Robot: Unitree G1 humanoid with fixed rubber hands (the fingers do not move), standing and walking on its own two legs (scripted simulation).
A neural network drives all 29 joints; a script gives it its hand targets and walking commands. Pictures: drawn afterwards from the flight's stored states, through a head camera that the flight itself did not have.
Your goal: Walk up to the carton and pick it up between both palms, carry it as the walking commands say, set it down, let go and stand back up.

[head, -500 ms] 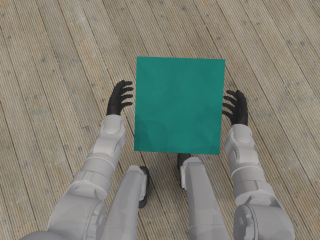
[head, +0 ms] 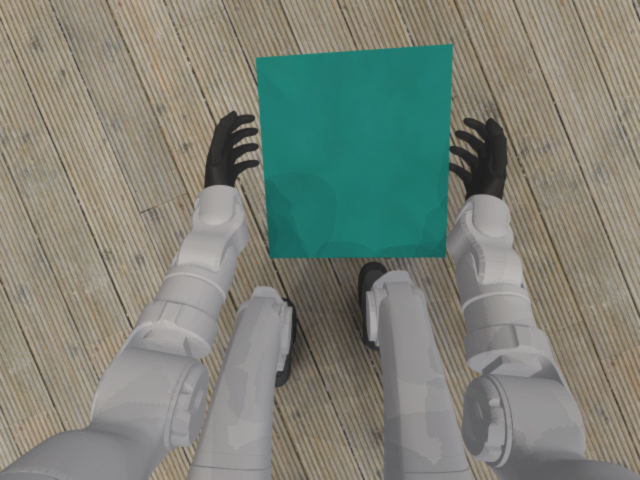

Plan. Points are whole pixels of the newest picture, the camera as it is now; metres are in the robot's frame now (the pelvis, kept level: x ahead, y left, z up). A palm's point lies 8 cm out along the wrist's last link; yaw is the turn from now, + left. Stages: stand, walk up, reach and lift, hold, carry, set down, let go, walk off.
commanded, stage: set down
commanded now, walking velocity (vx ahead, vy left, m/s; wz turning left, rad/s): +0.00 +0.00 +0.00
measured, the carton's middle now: (355, 158) +0.46 -0.06 -0.26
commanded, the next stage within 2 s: none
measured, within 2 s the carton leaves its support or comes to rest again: rests again in 1.68 s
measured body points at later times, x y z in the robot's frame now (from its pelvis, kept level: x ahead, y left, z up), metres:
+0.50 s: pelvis -0.03 -0.01 -0.09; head +0.29 -0.04 +0.22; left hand +0.47 +0.10 -0.24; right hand +0.44 -0.22 -0.25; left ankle +0.05 +0.11 -0.56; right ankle +0.13 -0.12 -0.56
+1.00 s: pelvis -0.04 -0.01 -0.15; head +0.32 -0.06 +0.12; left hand +0.51 +0.10 -0.31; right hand +0.46 -0.22 -0.33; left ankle +0.05 +0.11 -0.56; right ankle +0.12 -0.12 -0.56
